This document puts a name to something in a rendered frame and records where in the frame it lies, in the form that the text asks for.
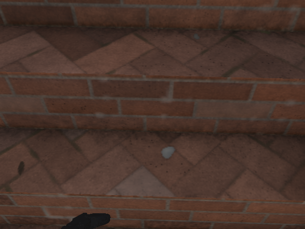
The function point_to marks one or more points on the left robot hand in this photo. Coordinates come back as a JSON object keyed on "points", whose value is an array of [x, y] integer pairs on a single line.
{"points": [[88, 221]]}

